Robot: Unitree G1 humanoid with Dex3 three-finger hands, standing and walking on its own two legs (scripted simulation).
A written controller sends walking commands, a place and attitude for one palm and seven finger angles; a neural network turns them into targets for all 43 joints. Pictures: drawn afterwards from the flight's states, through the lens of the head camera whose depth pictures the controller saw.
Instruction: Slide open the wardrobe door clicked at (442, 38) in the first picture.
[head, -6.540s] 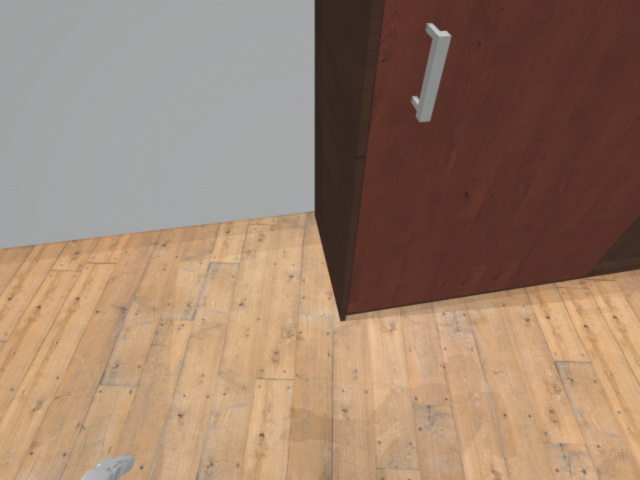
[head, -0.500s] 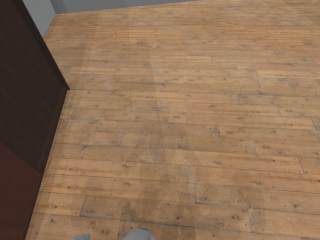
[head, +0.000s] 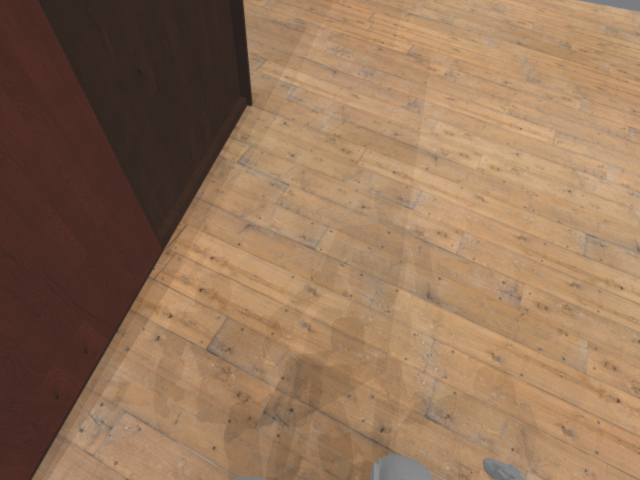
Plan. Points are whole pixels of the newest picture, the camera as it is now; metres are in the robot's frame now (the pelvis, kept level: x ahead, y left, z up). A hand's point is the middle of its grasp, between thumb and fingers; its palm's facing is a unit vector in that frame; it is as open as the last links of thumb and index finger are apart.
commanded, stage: turn to face it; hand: left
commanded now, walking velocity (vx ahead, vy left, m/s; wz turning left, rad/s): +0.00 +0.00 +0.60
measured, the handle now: out of the picture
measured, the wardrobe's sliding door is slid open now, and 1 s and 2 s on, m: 0.00 0.00 0.00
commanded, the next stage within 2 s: none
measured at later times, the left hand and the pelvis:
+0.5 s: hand out of the picture +0.08 +0.18 -0.13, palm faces +0.28 -0.92 -0.29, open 7.4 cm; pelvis +0.02 -0.04 +0.00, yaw +19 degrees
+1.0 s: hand out of the picture -0.07 +0.26 -0.17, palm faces +0.60 -0.77 -0.22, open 7.4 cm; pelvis -0.01 +0.04 +0.01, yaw +36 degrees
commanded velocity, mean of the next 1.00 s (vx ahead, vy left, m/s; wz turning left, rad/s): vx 0.00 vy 0.00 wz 0.60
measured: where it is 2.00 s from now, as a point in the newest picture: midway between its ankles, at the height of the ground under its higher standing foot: outside the picture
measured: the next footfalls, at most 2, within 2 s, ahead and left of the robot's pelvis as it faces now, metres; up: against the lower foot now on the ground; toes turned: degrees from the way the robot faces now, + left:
right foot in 0.32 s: +0.08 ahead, -0.14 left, +0.00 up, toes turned +10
left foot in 0.76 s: +0.00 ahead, +0.11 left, +0.00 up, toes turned +35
